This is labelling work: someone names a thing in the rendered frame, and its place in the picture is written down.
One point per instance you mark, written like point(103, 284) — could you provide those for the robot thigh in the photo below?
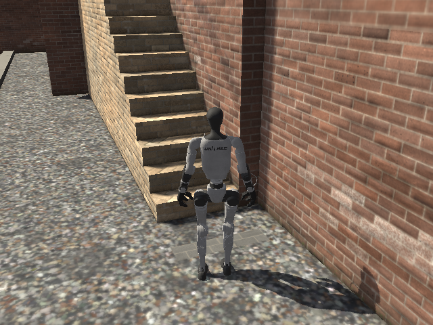
point(200, 201)
point(232, 200)

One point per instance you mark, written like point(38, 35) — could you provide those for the left robot upper arm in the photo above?
point(191, 155)

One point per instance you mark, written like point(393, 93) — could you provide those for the left robot forearm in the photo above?
point(184, 181)

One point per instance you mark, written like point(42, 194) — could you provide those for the left robot hand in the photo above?
point(181, 197)

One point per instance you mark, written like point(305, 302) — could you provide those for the right robot upper arm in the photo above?
point(236, 142)

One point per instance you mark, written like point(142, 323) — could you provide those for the right robot hand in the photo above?
point(252, 197)

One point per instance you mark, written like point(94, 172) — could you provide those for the right robot forearm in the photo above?
point(248, 180)

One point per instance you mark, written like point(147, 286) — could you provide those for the robot right thigh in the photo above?
point(232, 200)

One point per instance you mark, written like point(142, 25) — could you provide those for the robot left thigh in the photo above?
point(200, 201)

